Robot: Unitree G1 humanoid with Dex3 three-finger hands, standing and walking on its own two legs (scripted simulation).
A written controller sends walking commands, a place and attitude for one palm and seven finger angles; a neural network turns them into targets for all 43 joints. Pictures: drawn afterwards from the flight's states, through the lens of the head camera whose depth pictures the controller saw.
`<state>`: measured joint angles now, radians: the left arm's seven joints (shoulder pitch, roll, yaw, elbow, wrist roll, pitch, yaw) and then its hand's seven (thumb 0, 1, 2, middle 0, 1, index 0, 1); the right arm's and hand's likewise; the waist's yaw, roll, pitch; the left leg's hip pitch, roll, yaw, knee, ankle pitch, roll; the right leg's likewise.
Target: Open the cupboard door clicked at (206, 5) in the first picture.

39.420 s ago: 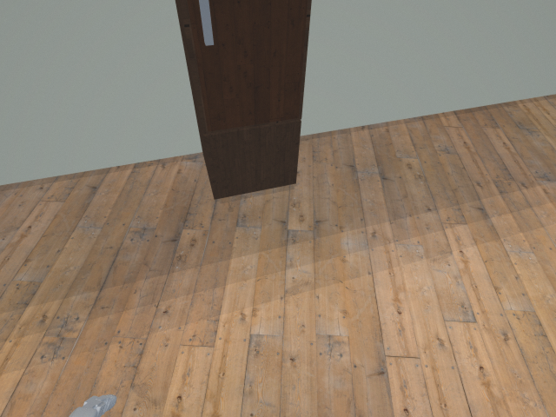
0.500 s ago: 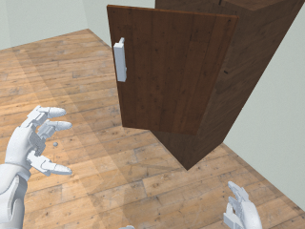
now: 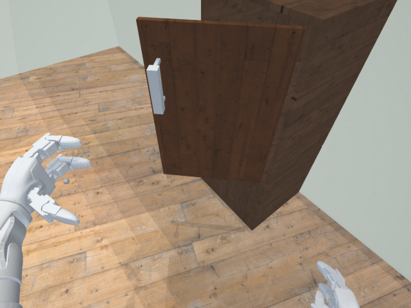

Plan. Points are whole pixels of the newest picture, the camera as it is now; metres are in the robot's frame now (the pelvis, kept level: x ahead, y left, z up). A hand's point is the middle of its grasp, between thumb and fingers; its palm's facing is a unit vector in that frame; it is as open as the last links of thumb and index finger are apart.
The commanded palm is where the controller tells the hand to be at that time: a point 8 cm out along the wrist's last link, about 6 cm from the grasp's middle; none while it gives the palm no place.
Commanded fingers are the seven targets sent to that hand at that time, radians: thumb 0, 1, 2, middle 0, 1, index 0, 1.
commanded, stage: raise the hand with hooked fingers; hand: left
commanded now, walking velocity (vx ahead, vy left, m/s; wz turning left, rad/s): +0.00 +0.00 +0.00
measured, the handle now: (158, 86) +0.63 +0.18 +0.10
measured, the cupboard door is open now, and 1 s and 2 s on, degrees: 46 46 46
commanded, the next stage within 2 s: move the hooked fingers beside the handle in 0.32 s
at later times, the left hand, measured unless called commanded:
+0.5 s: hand (82, 176) +0.30 +0.25 +0.12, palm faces +0.01 -1.00 -0.01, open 14.0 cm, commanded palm +0.28 +0.30 +0.12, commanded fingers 0.00 -0.50 0.30 -0.30 -1.20 -0.30 -1.20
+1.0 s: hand (97, 141) +0.40 +0.26 +0.11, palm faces -0.02 -1.00 +0.02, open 14.0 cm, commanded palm +0.38 +0.31 +0.12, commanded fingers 0.00 -0.50 0.30 -0.30 -1.20 -0.30 -1.20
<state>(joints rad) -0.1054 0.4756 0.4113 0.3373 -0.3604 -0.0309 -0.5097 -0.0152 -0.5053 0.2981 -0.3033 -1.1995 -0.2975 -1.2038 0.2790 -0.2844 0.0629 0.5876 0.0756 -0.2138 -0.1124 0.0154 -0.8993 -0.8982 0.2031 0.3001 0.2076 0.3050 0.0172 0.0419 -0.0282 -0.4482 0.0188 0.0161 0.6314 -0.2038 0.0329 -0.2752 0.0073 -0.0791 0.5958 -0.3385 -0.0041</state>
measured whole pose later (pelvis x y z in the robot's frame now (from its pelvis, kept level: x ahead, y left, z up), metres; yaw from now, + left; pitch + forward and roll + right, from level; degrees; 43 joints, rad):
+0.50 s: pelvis +0.01 -0.02 +0.00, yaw +0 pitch +2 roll -1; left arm -0.12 0.44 0.42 0.37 -0.36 -0.08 -0.50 -0.02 -0.51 0.30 -0.31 -1.20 -0.30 -1.20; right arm 0.25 -0.28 0.06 0.60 0.07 -0.22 -0.12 0.01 -0.90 -0.90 0.20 0.30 0.21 0.30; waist 0.03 0.04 -0.04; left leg -0.45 0.04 0.01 0.65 -0.23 0.01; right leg -0.29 0.03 -0.08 0.63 -0.37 -0.03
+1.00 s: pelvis +0.02 +0.00 -0.01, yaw -1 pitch +6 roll -2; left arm -0.46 0.51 0.43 0.72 -0.29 -0.13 -0.49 -0.02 -0.51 0.30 -0.30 -1.20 -0.30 -1.20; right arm 0.31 -0.29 0.04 0.61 0.07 -0.13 -0.10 0.01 -0.90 -0.90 0.20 0.30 0.21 0.30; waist -0.02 0.02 -0.05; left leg -0.56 0.03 0.03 0.71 -0.26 0.03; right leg -0.39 0.01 -0.06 0.67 -0.39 -0.01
